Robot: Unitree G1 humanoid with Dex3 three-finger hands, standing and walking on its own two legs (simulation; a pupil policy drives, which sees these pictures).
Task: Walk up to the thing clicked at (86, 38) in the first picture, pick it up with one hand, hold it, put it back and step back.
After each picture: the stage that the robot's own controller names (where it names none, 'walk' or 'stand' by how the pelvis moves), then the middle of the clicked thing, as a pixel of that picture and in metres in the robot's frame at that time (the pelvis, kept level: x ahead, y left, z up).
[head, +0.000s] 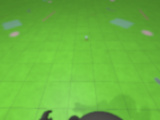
stand; (86, 38) +1.93 +0.16 -0.72
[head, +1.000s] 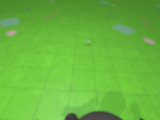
walk; (88, 43) +1.79 +0.09 -0.71
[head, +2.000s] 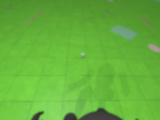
walk; (82, 56) +1.18 +0.12 -0.72
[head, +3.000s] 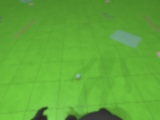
walk; (78, 77) +0.69 +0.17 -0.71
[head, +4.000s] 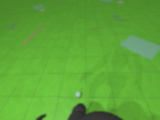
walk; (78, 95) +0.41 +0.23 -0.71
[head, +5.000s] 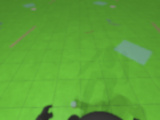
stand; (73, 105) +0.30 +0.20 -0.72
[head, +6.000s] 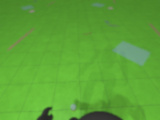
stand; (73, 107) +0.28 +0.20 -0.72
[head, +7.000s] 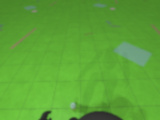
stand; (73, 106) +0.30 +0.21 -0.73
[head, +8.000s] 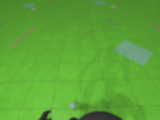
stand; (73, 106) +0.28 +0.21 -0.73
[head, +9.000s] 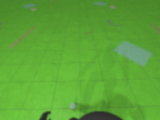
go down; (73, 106) +0.28 +0.20 -0.73
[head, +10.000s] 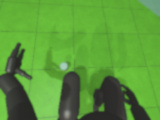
go down; (64, 67) +0.38 +0.23 -0.34
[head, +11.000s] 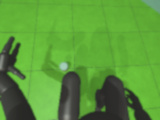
approach; (64, 67) +0.38 +0.23 -0.30
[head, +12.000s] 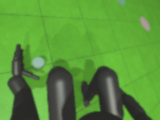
close in; (38, 64) +0.36 +0.26 -0.22
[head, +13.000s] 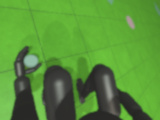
close; (30, 62) +0.36 +0.27 -0.22
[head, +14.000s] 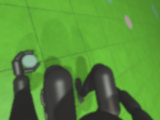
lift; (29, 62) +0.36 +0.27 -0.22
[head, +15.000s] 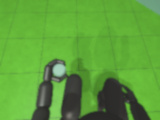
lift; (60, 72) +0.31 +0.22 -0.05
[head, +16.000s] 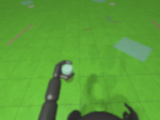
hold; (68, 73) +0.33 +0.17 +0.04
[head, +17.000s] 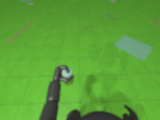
hold; (68, 76) +0.32 +0.17 +0.00
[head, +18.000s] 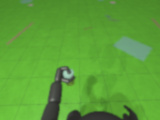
crouch; (69, 77) +0.32 +0.16 +0.00
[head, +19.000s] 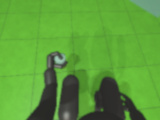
crouch; (61, 61) +0.40 +0.21 -0.10
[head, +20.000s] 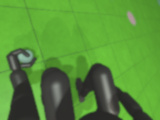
lower; (26, 59) +0.39 +0.28 -0.22
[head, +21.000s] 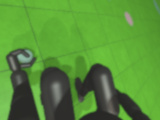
lower; (26, 59) +0.39 +0.28 -0.22
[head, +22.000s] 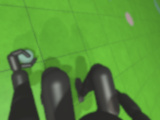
lower; (26, 59) +0.38 +0.28 -0.22
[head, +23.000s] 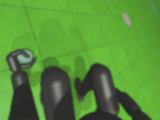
lower; (25, 59) +0.39 +0.28 -0.22
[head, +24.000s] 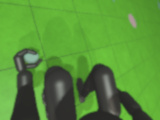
open; (31, 59) +0.38 +0.27 -0.22
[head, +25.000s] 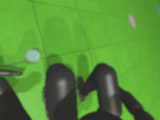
stand; (32, 57) +0.37 +0.26 -0.21
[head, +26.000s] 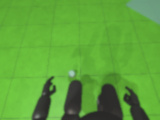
walk; (72, 74) +0.38 +0.20 -0.46
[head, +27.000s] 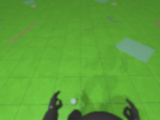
stand; (73, 102) +0.33 +0.19 -0.66
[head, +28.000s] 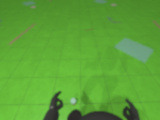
stand; (73, 101) +0.33 +0.19 -0.67
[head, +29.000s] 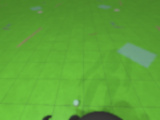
stand; (76, 103) +0.34 +0.18 -0.72
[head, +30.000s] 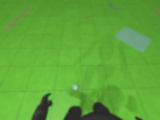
walk; (75, 88) +0.40 +0.15 -0.71
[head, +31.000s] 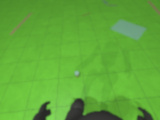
walk; (77, 74) +0.63 +0.23 -0.69
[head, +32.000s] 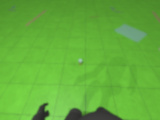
stand; (80, 62) +0.95 +0.19 -0.70
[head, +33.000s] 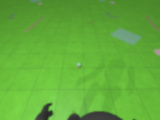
stand; (78, 66) +0.95 +0.23 -0.72
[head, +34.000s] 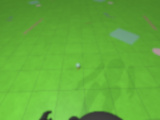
stand; (78, 66) +0.95 +0.24 -0.73
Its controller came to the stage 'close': yes
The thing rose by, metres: 0.72
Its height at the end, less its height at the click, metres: +0.00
